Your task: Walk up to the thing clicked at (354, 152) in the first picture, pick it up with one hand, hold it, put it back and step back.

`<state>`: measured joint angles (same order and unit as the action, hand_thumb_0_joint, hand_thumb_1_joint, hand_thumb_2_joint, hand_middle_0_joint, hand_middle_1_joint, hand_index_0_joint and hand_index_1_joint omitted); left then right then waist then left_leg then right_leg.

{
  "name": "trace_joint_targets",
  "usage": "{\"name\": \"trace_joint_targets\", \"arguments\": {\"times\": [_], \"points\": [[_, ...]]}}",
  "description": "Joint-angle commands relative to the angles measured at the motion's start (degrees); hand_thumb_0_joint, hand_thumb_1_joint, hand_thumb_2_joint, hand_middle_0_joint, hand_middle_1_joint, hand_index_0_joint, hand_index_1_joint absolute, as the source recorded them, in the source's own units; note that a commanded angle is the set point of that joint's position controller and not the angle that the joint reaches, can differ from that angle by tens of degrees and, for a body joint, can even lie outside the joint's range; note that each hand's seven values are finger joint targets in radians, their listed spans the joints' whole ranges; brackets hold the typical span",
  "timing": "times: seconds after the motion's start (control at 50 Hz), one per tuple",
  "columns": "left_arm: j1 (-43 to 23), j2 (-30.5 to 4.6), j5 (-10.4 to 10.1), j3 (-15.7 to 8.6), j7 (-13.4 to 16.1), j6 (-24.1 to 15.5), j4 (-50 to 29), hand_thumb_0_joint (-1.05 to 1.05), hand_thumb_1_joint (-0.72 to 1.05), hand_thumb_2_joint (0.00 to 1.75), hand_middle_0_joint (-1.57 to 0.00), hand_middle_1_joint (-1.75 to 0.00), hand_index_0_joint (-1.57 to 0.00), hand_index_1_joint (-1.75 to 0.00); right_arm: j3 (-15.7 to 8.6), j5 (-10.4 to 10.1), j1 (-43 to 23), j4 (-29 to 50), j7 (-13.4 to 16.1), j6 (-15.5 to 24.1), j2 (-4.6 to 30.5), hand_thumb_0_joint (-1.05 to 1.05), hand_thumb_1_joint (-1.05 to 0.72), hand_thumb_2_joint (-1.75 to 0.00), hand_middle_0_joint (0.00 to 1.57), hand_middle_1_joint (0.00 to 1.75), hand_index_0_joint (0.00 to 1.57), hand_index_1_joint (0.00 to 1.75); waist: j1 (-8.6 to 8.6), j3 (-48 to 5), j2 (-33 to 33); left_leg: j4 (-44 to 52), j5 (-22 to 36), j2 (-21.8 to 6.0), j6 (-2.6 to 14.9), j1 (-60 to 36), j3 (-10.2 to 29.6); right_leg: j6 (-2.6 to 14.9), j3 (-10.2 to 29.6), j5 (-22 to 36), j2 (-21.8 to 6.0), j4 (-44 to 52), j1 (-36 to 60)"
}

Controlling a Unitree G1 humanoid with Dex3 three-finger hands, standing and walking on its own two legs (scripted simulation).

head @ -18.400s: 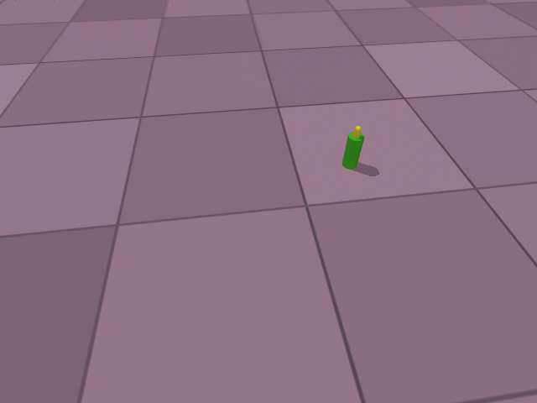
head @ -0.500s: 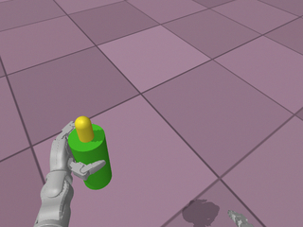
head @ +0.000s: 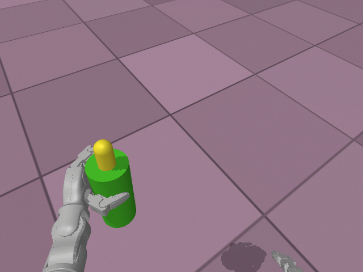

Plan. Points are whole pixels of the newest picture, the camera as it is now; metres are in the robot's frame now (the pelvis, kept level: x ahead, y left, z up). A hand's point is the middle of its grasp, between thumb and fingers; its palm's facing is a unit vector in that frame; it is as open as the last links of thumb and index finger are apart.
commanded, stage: hold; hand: left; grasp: from the side
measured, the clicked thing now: (112, 183) +0.32 +0.16 +0.02
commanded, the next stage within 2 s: crouch in 1.70 s
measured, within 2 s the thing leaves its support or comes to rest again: neither
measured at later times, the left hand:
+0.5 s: hand (108, 180) +0.32 +0.16 +0.04, palm faces +0.11 -0.99 -0.01, open 11.7 cm
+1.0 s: hand (108, 176) +0.32 +0.16 +0.05, palm faces +0.10 -0.99 -0.01, open 11.7 cm
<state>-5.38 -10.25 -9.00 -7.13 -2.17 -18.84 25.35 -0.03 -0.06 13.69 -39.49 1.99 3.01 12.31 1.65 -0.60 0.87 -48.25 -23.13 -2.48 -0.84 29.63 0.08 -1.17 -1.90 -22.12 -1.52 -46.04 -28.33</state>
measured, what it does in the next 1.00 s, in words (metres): stands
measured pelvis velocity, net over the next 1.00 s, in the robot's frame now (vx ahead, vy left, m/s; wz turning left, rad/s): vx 0.00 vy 0.00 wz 0.00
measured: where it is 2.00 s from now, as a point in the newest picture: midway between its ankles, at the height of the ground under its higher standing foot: outside the picture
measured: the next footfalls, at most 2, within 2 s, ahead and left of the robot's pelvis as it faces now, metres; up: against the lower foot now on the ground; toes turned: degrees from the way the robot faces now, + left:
none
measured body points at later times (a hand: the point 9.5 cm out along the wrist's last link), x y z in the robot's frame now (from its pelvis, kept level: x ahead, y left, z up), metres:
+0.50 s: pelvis -0.01 -0.01 +0.00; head +0.03 +0.00 +0.45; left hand +0.30 +0.21 +0.04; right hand +0.11 -0.25 -0.11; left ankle +0.02 +0.12 -0.70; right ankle +0.02 -0.14 -0.70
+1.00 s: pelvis +0.00 +0.00 +0.00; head +0.03 +0.00 +0.45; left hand +0.31 +0.22 +0.05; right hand +0.11 -0.25 -0.11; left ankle +0.02 +0.12 -0.70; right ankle +0.02 -0.14 -0.70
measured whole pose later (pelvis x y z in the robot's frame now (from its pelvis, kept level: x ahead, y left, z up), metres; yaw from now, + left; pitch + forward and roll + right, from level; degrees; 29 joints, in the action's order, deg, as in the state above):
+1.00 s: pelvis +0.00 +0.00 +0.00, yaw +0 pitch +4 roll -1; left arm -7.1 -10.5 -9.3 -8.1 -2.7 -19.3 26.5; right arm -0.1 -0.1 14.1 -41.0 2.5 4.3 12.5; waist 1.9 -0.6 0.7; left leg -47.3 -22.4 -2.5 -1.2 29.1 0.2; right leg -0.8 -1.9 -21.7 -1.4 -45.7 -28.1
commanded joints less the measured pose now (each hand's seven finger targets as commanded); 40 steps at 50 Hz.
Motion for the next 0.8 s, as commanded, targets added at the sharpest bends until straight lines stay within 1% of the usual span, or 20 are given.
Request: {"name": "trace_joint_targets", "arguments": {"times": [0.0,0.04,0.1,0.12,0.16,0.2,0.22,0.24,0.26,0.3,0.34,0.42,0.46,0.48,0.54,0.62,0.66,0.7,0.72,0.78], "points": [[-24.9,-10.7,-1.8,-5.9,0.5,-8.5,-21.4,0.00,0.03,1.18,-1.19,-1.37,-1.21,-1.36,-2.5,0.3,-1.2,6.5,0.6,2.5,7.9,0.00,-0.91,-0.90,0.20,0.30,0.20,0.30,-0.26,-19.3,4.0,7.8,13.8,1.4,0.08,-9.4,0.6,1.89,-0.9,14.2,2.2,5.5,5.3],[-24.8,-10.6,-2.0,-6.1,0.3,-8.9,-22.2,0.00,0.02,1.18,-1.20,-1.37,-1.22,-1.37,-2.3,0.4,-1.0,6.7,0.6,2.6,7.5,0.00,-0.92,-0.90,0.20,0.30,0.20,0.30,-0.46,-19.7,2.9,7.4,13.2,1.7,0.37,-8.5,0.3,1.65,-0.7,14.3,2.0,5.9,6.6],[-22.0,-7.8,-2.4,-4.1,-0.2,-8.4,-19.1,0.00,-0.02,1.19,-1.22,-1.40,-1.24,-1.40,-2.2,0.4,-1.6,7.0,0.6,2.8,7.6,0.00,-0.92,-0.91,0.20,0.30,0.20,0.30,0.15,-19.0,2.7,7.3,12.6,2.0,0.55,-8.0,-0.1,1.48,-0.3,14.4,1.9,6.4,6.5],[-24.5,-9.2,-2.7,-4.9,-0.3,-8.8,-22.1,0.00,0.00,1.19,-1.21,-1.40,-1.23,-1.39,-2.3,0.3,-1.8,7.3,0.7,2.9,7.8,0.00,-0.92,-0.91,0.20,0.30,0.20,0.30,0.04,-19.3,3.4,7.3,12.4,2.0,0.55,-8.5,-0.2,1.45,-0.2,14.3,1.8,6.4,6.3],[-22.7,-9.7,-2.1,-4.4,-0.5,-8.4,-21.1,0.00,0.00,1.19,-1.20,-1.38,-1.22,-1.38,-2.5,0.2,-1.0,6.7,0.9,2.9,8.0,0.00,-0.92,-0.91,0.20,0.30,0.20,0.30,0.15,-20.4,3.5,7.4,13.9,1.8,0.41,-9.9,0.1,1.63,-0.4,15.3,1.9,6.1,6.6],[-19.5,-7.0,-2.2,-2.8,-1.0,-7.8,-16.5,0.00,-0.01,1.18,-1.19,-1.37,-1.21,-1.37,-2.4,0.2,-1.4,6.7,0.8,3.0,8.0,0.00,-0.92,-0.91,0.20,0.30,0.20,0.30,0.61,-18.2,1.9,7.5,13.7,1.7,0.38,-9.3,0.3,1.60,-0.7,14.8,2.1,6.3,5.8],[-21.7,-6.2,-2.6,-1.9,-1.2,-8.1,-18.5,0.00,0.00,1.18,-1.20,-1.38,-1.22,-1.37,-2.2,0.2,-1.8,7.1,0.6,3.1,7.6,0.00,-0.92,-0.90,0.20,0.30,0.20,0.30,0.52,-17.4,1.4,7.6,13.2,1.6,0.43,-8.2,0.4,1.56,-0.8,14.5,2.1,6.3,5.8],[-21.9,-7.7,-2.7,-4.1,-0.9,-8.0,-16.5,0.00,-0.02,1.19,-1.20,-1.38,-1.22,-1.38,-2.6,0.1,-1.4,6.3,0.7,3.2,8.1,0.00,-0.92,-0.91,0.20,0.30,0.20,0.30,0.35,-18.0,0.9,7.4,13.4,1.6,0.54,-8.2,0.4,1.53,-0.8,14.8,2.0,6.3,6.1],[-23.0,-8.8,-2.7,-4.5,-0.8,-8.2,-17.7,0.00,-0.03,1.19,-1.21,-1.39,-1.23,-1.39,-2.6,0.0,-1.6,6.4,0.8,3.1,8.2,0.00,-0.92,-0.91,0.20,0.30,0.20,0.30,0.13,-17.3,1.2,7.7,12.7,1.7,0.66,-7.9,0.1,1.47,-0.6,14.5,1.9,6.7,5.8],[-24.8,-9.8,-2.5,-4.8,-0.6,-8.7,-21.0,0.00,-0.04,1.19,-1.20,-1.37,-1.21,-1.38,-2.5,0.3,-1.1,6.4,0.7,3.0,7.8,0.00,-0.92,-0.91,0.20,0.30,0.20,0.30,-0.19,-18.9,2.1,7.7,13.0,1.7,0.54,-8.6,0.2,1.54,-0.6,14.5,1.8,6.5,6.5],[-21.7,-7.1,-2.5,-3.4,-0.6,-8.2,-17.3,0.00,-0.03,1.18,-1.20,-1.37,-1.22,-1.37,-2.4,0.2,-1.4,6.5,0.5,3.1,7.7,0.00,-0.92,-0.91,0.20,0.30,0.20,0.30,0.19,-16.4,1.0,8.1,12.4,1.7,0.50,-8.1,0.2,1.50,-0.8,13.7,2.0,6.7,5.5],[-24.8,-11.2,-2.1,-6.3,-0.1,-9.3,-21.5,0.00,-0.03,1.17,-1.20,-1.37,-1.22,-1.37,-2.5,0.3,-1.9,6.6,0.7,3.1,7.7,0.00,-0.92,-0.91,0.20,0.30,0.20,0.30,-0.44,-18.6,2.1,7.8,10.7,2.3,0.90,-7.6,-0.6,1.18,0.1,13.1,1.4,7.5,7.0],[-21.3,-8.8,-2.0,-4.8,0.0,-8.7,-20.0,0.00,-0.02,1.17,-1.19,-1.37,-1.21,-1.37,-2.4,0.4,-1.4,6.7,0.8,2.9,7.5,0.00,-0.92,-0.91,0.20,0.30,0.20,0.30,-0.26,-19.2,1.1,7.7,12.0,2.2,0.84,-8.4,-0.5,1.13,-0.1,14.1,1.6,7.2,7.8],[-23.3,-10.0,-2.0,-5.5,0.1,-8.9,-22.2,0.00,0.01,1.18,-1.20,-1.37,-1.22,-1.37,-2.3,0.4,-1.8,6.7,0.8,3.0,7.5,0.00,-0.92,-0.90,0.20,0.30,0.20,0.30,-0.50,-19.1,3.2,7.8,12.1,2.2,0.68,-8.3,-0.5,1.33,-0.1,14.2,1.6,7.0,7.5],[-23.9,-9.9,-2.1,-6.0,0.1,-8.7,-19.6,0.00,0.01,1.19,-1.19,-1.37,-1.21,-1.37,-2.4,0.2,-2.0,6.6,0.8,3.0,7.8,0.00,-0.92,-0.91,0.20,0.30,0.20,0.30,-0.11,-17.8,3.3,8.1,10.8,2.0,0.54,-8.0,-0.3,1.50,-0.2,12.8,1.8,7.1,6.3],[-25.1,-10.2,-2.1,-5.6,-0.3,-9.1,-19.8,0.00,-0.01,1.21,-1.22,-1.40,-1.24,-1.40,-2.3,0.2,-2.2,5.8,1.0,3.3,7.6,0.00,-0.92,-0.91,0.20,0.30,0.20,0.30,0.17,-15.7,2.6,9.0,7.0,2.0,0.67,-7.3,-0.1,1.52,-0.4,9.3,1.8,7.7,4.3],[-25.2,-10.2,-2.4,-5.5,-0.6,-9.3,-20.5,0.00,-0.01,1.21,-1.22,-1.39,-1.23,-1.39,-2.3,0.1,-2.1,6.2,1.1,3.4,7.8,0.00,-0.92,-0.91,0.20,0.30,0.20,0.30,0.08,-17.5,1.7,8.6,7.8,2.1,0.83,-7.7,-0.2,1.39,-0.2,10.1,1.6,7.8,5.8],[-21.8,-8.6,-2.6,-4.6,-0.9,-8.6,-17.5,0.00,-0.02,1.20,-1.22,-1.40,-1.24,-1.40,-2.6,0.0,-1.6,5.9,1.2,3.7,8.0,0.00,-0.93,-0.91,0.20,0.30,0.20,0.30,0.44,-17.8,1.4,8.3,9.8,2.1,0.77,-8.7,-0.1,1.36,-0.3,12.1,1.7,7.3,5.8],[-22.4,-8.2,-2.7,-3.5,-1.2,-8.7,-19.9,0.00,-0.04,1.20,-1.22,-1.40,-1.24,-1.40,-2.4,0.0,-2.0,6.3,1.2,3.7,7.8,0.00,-0.93,-0.91,0.20,0.30,0.20,0.30,0.13,-17.7,1.7,8.2,10.2,2.2,0.79,-8.3,-0.2,1.35,-0.2,12.5,1.6,7.6,6.3],[-23.6,-9.6,-2.4,-4.6,-0.9,-8.2,-18.5,0.00,-0.05,1.18,-1.20,-1.37,-1.22,-1.38,-2.8,0.0,-0.9,5.4,1.2,3.7,8.3,0.00,-0.93,-0.91,0.20,0.30,0.20,0.30,0.63,-19.4,2.0,7.6,13.5,1.9,0.67,-9.9,0.0,1.39,-0.3,15.5,1.7,6.9,6.3]]}}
